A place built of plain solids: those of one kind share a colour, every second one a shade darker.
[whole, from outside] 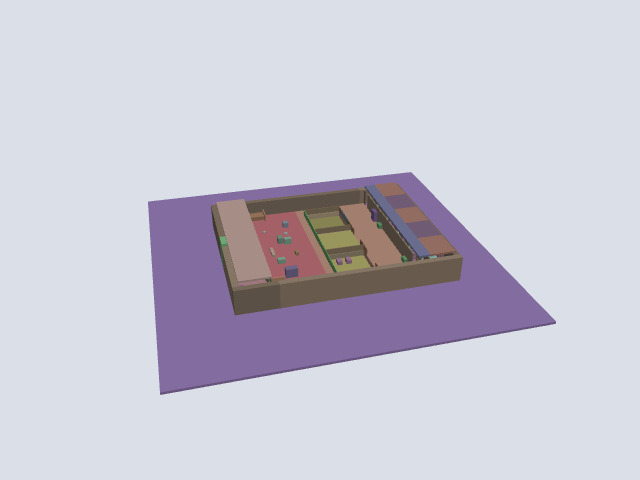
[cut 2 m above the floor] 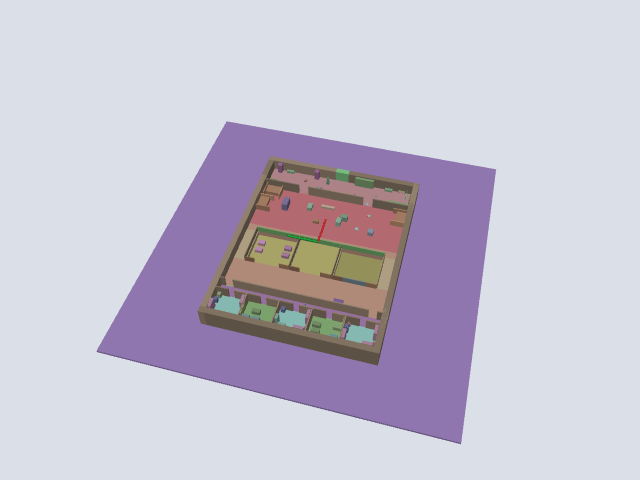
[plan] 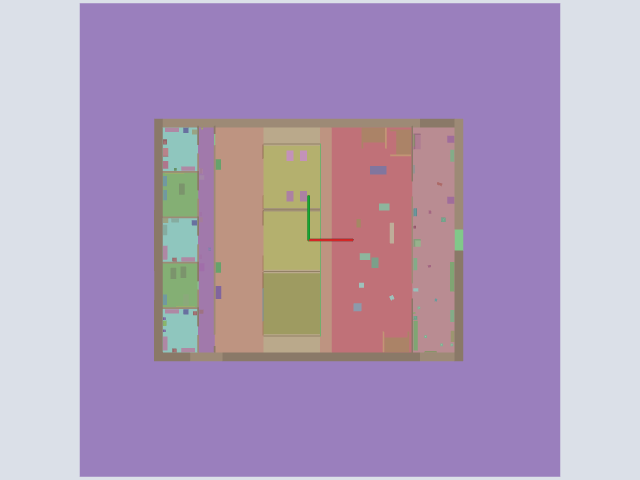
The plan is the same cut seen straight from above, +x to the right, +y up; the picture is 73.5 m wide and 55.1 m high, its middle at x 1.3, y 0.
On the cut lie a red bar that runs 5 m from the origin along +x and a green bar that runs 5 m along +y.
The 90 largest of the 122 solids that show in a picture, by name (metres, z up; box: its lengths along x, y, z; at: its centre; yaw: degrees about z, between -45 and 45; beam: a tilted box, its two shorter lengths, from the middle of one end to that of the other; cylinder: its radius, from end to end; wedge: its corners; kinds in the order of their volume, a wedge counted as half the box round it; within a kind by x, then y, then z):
{
 "ground_under_all_1": {"box": [55.16, 54.34, 0.4], "at": [1.31, 0.0, -0.75]},
 "wall_1": {"box": [1.0, 7.01, 4.27], "at": [-17.24, -10.42, 1.54]},
 "wall_2": {"box": [1.0, 7.01, 4.27], "at": [-17.24, -5.21, 1.54]},
 "wall_3": {"box": [1.0, 7.01, 4.27], "at": [-17.24, 0.0, 1.54]},
 "wall_4": {"box": [1.0, 7.01, 4.27], "at": [-17.24, 5.21, 1.54]},
 "wall_5": {"box": [1.0, 7.01, 4.27], "at": [-17.24, 10.42, 1.54]},
 "wall_6": {"box": [5.95, 1.0, 4.27], "at": [-14.77, -13.43, 1.54]},
 "wall_7": {"box": [4.35, 0.2, 4.27], "at": [-14.77, -7.82, 1.54]},
 "wall_8": {"box": [4.35, 0.2, 4.27], "at": [-14.77, -2.6, 1.54]},
 "wall_9": {"box": [4.35, 0.2, 4.27], "at": [-14.77, 2.6, 1.54]},
 "wall_10": {"box": [4.35, 0.2, 4.27], "at": [-14.77, 7.82, 1.54]},
 "wall_11": {"box": [5.95, 1.0, 4.27], "at": [-14.77, 13.43, 1.54]},
 "wall_12": {"box": [0.2, 2.23, 4.27], "at": [-12.69, -12.01, 1.54]},
 "wall_13": {"box": [0.2, 2.23, 4.27], "at": [-12.69, -8.83, 1.54]},
 "wall_14": {"box": [0.2, 2.23, 4.27], "at": [-12.69, -6.8, 1.54]},
 "wall_15": {"box": [0.2, 2.23, 4.27], "at": [-12.69, -3.62, 1.54]},
 "wall_16": {"box": [0.2, 2.23, 4.27], "at": [-12.69, -1.59, 1.54]},
 "wall_17": {"box": [0.2, 2.23, 4.27], "at": [-12.69, 1.59, 1.54]},
 "wall_18": {"box": [0.2, 4.26, 4.27], "at": [-12.69, 2.6, 1.54]},
 "wall_19": {"box": [0.2, 2.23, 4.27], "at": [-12.69, 3.62, 1.54]},
 "wall_20": {"box": [0.2, 2.23, 4.27], "at": [-12.69, 6.8, 1.54]},
 "wall_21": {"box": [0.2, 2.23, 4.27], "at": [-12.69, 8.83, 1.54]},
 "wall_22": {"box": [0.2, 2.23, 4.27], "at": [-12.69, 12.01, 1.54]},
 "wall_23": {"box": [3.7, 1.0, 4.27], "at": [-11.74, -13.43, 1.54]},
 "wall_24": {"box": [3.7, 1.0, 4.27], "at": [-11.74, 13.43, 1.54]},
 "wall_25": {"box": [0.2, 0.95, 4.27], "at": [-10.79, -12.65, 1.54]},
 "wall_26": {"box": [0.2, 21.76, 4.27], "at": [-10.79, 0.0, 1.54]},
 "wall_27": {"box": [0.2, 0.95, 4.27], "at": [-10.79, 12.65, 1.54]},
 "wall_28": {"box": [24.48, 1.0, 4.27], "at": [0.55, -13.43, 1.54]},
 "wall_29": {"box": [24.48, 1.0, 4.27], "at": [0.55, 13.43, 1.54]},
 "wall_30": {"box": [0.2, 6.43, 4.27], "at": [11.89, -9.91, 1.54]},
 "wall_31": {"box": [0.2, 10.0, 4.27], "at": [11.89, 0.0, 1.54]},
 "wall_32": {"box": [0.2, 6.43, 4.27], "at": [11.89, 9.91, 1.54]},
 "wall_33": {"box": [6.75, 1.0, 4.27], "at": [14.37, -13.43, 1.54]},
 "wall_34": {"box": [6.75, 1.0, 4.27], "at": [14.37, 13.43, 1.54]},
 "wall_35": {"box": [1.0, 12.73, 4.27], "at": [17.24, -7.56, 1.54]},
 "wall_36": {"box": [1.0, 12.73, 4.27], "at": [17.24, 7.56, 1.54]},
 "floor_yard_1": {"box": [9.25, 26.05, 1.5], "at": [7.26, 0.0, 0.15]},
 "floor_walkway_1": {"box": [5.6, 26.05, 1.5], "at": [-7.99, 0.0, 0.15]},
 "floor_walkway_2": {"box": [1.35, 26.05, 1.5], "at": [1.97, 0.0, 0.15]},
 "floor_lobby_1": {"box": [4.95, 26.05, 1.5], "at": [14.37, 0.0, 0.15]},
 "floor_plot_1": {"box": [6.48, 7.0, 0.6], "at": [-1.95, -7.33, -0.3]},
 "floor_plot_2": {"box": [6.48, 6.7, 1.5], "at": [-1.95, -0.07, 0.15]},
 "floor_plot_3": {"box": [6.48, 7.15, 0.6], "at": [-1.95, 7.25, -0.3]},
 "floor_store_1": {"box": [4.15, 5.21, 1.5], "at": [-14.77, -10.42, 0.15]},
 "floor_store_2": {"box": [4.15, 5.21, 1.5], "at": [-14.77, 0.0, 0.15]},
 "floor_store_3": {"box": [4.15, 5.21, 1.5], "at": [-14.77, 10.42, 0.15]},
 "floor_back_corridor_1": {"box": [1.9, 26.05, 1.5], "at": [-11.74, 0.0, 0.15]},
 "floor_class_1": {"box": [4.15, 5.21, 1.5], "at": [-14.77, -5.21, 0.15]},
 "floor_class_2": {"box": [4.15, 5.21, 1.5], "at": [-14.77, 5.21, 0.15]},
 "floor_baulk_1": {"box": [6.48, 2.2, 1.5], "at": [-1.95, -11.93, 0.15]},
 "floor_baulk_2": {"box": [6.48, 0.4, 1.5], "at": [-1.95, -3.62, 0.15]},
 "floor_baulk_3": {"box": [6.48, 0.4, 1.5], "at": [-1.95, 3.48, 0.15]},
 "floor_baulk_4": {"box": [6.48, 2.2, 1.5], "at": [-1.95, 11.93, 0.15]},
 "ceil_lobby_1": {"box": [4.95, 26.05, 0.3], "at": [14.37, 0.0, 4.45]},
 "ceil_store_1": {"box": [4.15, 5.21, 0.3], "at": [-14.77, -10.42, 4.3]},
 "ceil_store_2": {"box": [4.15, 5.21, 0.3], "at": [-14.77, 0.0, 4.3]},
 "ceil_store_3": {"box": [4.15, 5.21, 0.3], "at": [-14.77, 10.42, 4.3]},
 "ceil_back_corridor_1": {"box": [1.9, 26.05, 0.3], "at": [-11.74, 0.0, 4.3]},
 "ceil_class_1": {"box": [4.15, 5.21, 0.3], "at": [-14.77, -5.21, 4.3]},
 "ceil_class_2": {"box": [4.15, 5.21, 0.3], "at": [-14.77, 5.21, 4.3]},
 "shelves_store_1": {"box": [0.5, 1.6, 2.0], "at": [-16.46, -11.88, 1.9]},
 "shelves_store_2": {"box": [0.5, 1.6, 2.0], "at": [-16.46, -1.46, 1.9]},
 "shelves_store_3": {"box": [1.6, 0.5, 2.0], "at": [-15.69, -8.2, 1.9]},
 "shelves_store_4": {"box": [1.6, 0.5, 2.0], "at": [-15.69, 12.64, 1.9]},
 "shelves_store_5": {"box": [1.6, 0.5, 2.0], "at": [-13.84, -12.64, 1.9]},
 "shelves_store_6": {"box": [1.6, 0.5, 2.0], "at": [-13.84, -2.23, 1.9]},
 "shelves_store_7": {"box": [1.6, 0.5, 2.0], "at": [-13.84, 8.2, 1.9]},
 "door_leaf_1": {"box": [0.97, 2.4, 4.77], "at": [17.25, 0.0, 1.78]},
 "bay_hall_1": {"box": [2.5, 1.7, 0.7], "at": [7.51, 12.04, 1.25]},
 "bay_hall_2": {"box": [2.65, 1.7, 0.7], "at": [10.01, -12.04, 1.25]},
 "bay_hall_3": {"box": [1.7, 2.65, 0.7], "at": [10.91, 11.15, 1.25]},
 "rail_baulk_1": {"box": [6.48, 0.12, 2.55], "at": [-1.95, -11.03, 0.68]},
 "rail_baulk_2": {"box": [6.48, 0.12, 2.55], "at": [-1.95, -3.62, 0.68]},
 "rail_baulk_3": {"box": [6.48, 0.12, 2.55], "at": [-1.95, 3.48, 0.68]},
 "rail_baulk_4": {"box": [6.48, 0.12, 2.55], "at": [-1.95, 11.03, 0.68]},
 "rail_far_1": {"box": [0.12, 22.17, 2.55], "at": [1.35, 0.0, 0.68]},
 "lockers_lobby_1": {"box": [0.5, 3.4, 1.8], "at": [12.27, -10.97, 1.8]},
 "lockers_lobby_2": {"box": [0.5, 3.4, 1.8], "at": [16.46, -4.22, 1.8]},
 "cupboard_class_1": {"box": [0.45, 1.2, 1.91], "at": [-16.48, -6.87, 1.85]},
 "cupboard_class_2": {"box": [0.45, 1.2, 1.91], "at": [-16.48, 5.16, 1.85]},
 "cupboard_class_3": {"box": [0.45, 1.2, 1.91], "at": [-16.48, 6.75, 1.85]},
 "roller_hall_1": {"box": [1.9, 1.0, 1.5], "at": [7.98, 8.01, 1.65]},
 "machine_lobby_1": {"box": [0.8, 0.8, 1.7], "at": [16.31, 4.58, 1.85]},
 "machine_lobby_2": {"box": [0.8, 0.8, 1.7], "at": [16.31, 11.57, 1.85]},
 "pallet_hall_1": {"box": [1.2, 0.8, 1.0], "at": [6.46, -1.91, 1.4]},
 "pallet_hall_2": {"box": [0.8, 1.2, 1.0], "at": [7.61, -2.61, 1.4]},
 "tool_cabinet_walkway_1": {"box": [0.62, 1.5, 1.91], "at": [-10.35, -6.02, 1.85]},
 "rail_line_1": {"box": [0.12, 3.8, 2.55], "at": [-5.25, -7.42, 0.68]},
 "lockers_store_1": {"box": [0.48, 1.2, 1.8], "at": [-16.47, 1.15, 1.8]}
}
